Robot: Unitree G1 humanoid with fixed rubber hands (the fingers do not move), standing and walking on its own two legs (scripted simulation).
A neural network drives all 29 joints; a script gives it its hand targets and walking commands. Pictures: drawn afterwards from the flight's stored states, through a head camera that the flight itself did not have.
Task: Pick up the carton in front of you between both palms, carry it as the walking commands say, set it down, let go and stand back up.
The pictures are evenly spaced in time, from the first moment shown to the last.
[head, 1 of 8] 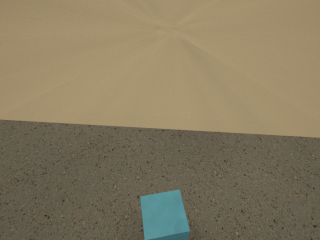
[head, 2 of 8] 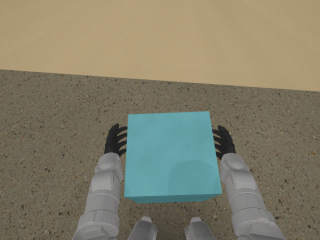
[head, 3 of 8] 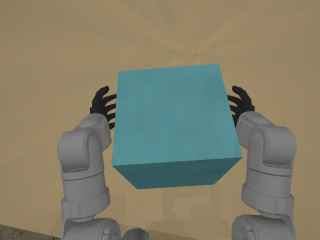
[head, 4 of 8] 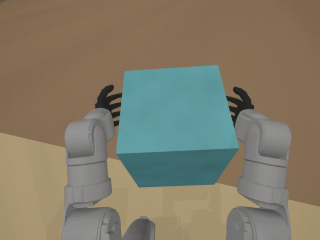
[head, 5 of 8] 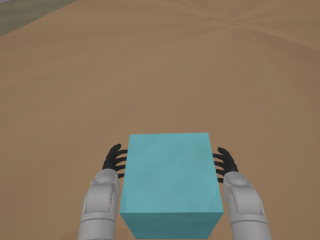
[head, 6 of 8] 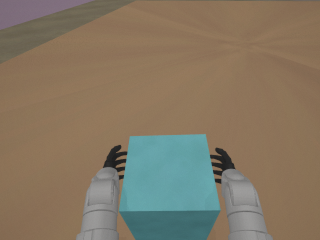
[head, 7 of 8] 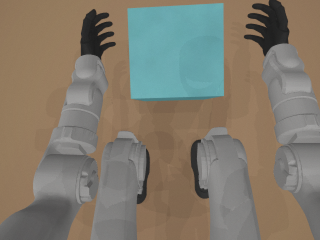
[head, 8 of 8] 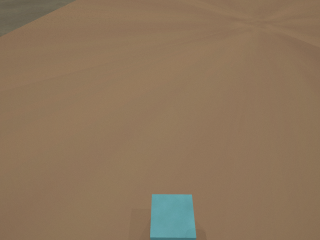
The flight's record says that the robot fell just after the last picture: no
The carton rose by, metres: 1.20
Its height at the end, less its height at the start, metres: +0.47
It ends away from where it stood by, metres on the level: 5.48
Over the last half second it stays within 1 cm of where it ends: yes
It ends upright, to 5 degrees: yes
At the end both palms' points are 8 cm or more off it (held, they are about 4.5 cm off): yes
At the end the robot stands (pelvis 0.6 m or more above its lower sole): yes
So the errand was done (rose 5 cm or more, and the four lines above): yes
